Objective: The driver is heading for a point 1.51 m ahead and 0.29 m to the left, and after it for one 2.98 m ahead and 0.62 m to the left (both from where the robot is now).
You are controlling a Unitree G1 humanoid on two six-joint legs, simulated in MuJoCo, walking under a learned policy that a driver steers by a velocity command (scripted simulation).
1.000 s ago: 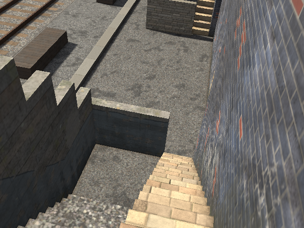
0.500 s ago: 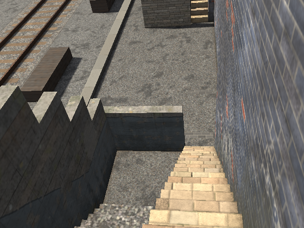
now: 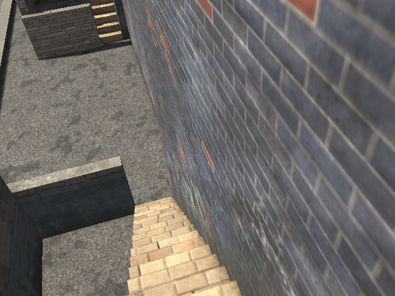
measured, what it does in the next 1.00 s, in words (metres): goes down, turning left: right foot 0.21 m lower, then left foot 0.22 m lower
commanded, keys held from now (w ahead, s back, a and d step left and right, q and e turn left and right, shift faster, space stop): w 0.20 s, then w+q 0.80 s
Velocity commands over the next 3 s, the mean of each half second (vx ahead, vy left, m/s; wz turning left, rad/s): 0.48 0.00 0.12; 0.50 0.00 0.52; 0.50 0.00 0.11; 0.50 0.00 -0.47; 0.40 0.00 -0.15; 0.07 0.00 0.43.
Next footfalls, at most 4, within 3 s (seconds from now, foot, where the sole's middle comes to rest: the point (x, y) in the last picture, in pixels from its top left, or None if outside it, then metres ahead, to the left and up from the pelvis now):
0.16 right None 0.11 -0.14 -0.87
0.50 left None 0.28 0.10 -1.08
0.80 right None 0.54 -0.02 -1.30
1.12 left None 0.67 0.21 -1.51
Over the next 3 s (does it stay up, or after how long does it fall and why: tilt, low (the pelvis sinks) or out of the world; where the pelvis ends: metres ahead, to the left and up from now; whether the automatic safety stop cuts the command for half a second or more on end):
stays up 1.33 0.27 -1.44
